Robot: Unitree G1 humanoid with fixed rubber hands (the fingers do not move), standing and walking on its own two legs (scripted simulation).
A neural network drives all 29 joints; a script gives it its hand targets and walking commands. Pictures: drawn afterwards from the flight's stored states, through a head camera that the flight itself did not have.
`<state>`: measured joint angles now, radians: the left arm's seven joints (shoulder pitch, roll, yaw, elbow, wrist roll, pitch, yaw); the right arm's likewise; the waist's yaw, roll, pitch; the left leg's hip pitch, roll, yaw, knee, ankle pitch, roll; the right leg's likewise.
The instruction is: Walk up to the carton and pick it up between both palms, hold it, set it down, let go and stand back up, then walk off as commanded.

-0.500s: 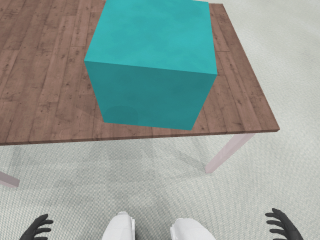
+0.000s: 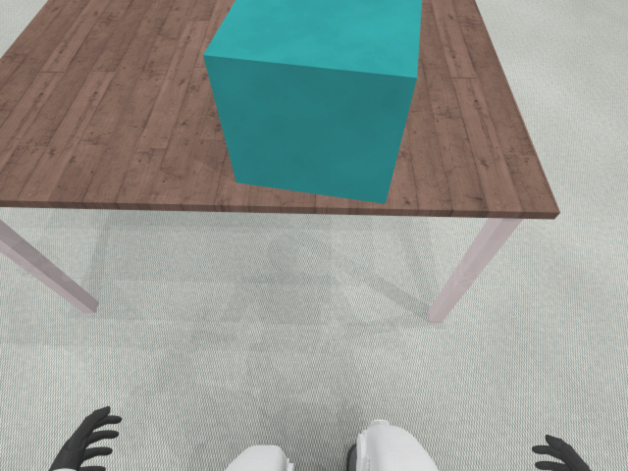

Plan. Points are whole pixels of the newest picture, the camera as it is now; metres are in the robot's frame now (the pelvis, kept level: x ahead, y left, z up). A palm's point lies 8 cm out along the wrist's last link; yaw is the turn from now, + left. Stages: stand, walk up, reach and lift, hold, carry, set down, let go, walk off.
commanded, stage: walk off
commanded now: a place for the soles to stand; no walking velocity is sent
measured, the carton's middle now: (323, 85) +0.72 +0.03 +0.04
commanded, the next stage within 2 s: stand in 1.36 s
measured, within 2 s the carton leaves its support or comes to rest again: neither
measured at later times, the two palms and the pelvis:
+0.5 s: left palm out of the picture -0.04 +0.28 -0.07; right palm out of the picture -0.02 -0.37 -0.10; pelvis -0.14 -0.05 +0.00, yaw +1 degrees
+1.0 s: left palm out of the picture -0.22 +0.28 -0.10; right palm out of the picture -0.19 -0.37 -0.09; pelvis -0.31 -0.05 -0.01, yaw +0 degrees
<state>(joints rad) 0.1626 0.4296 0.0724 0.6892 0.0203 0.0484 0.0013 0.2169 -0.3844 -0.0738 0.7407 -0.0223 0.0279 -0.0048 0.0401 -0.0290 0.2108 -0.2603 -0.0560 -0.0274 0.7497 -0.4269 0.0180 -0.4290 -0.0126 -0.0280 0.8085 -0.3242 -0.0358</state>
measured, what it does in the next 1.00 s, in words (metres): walks backwards: right foot, then left foot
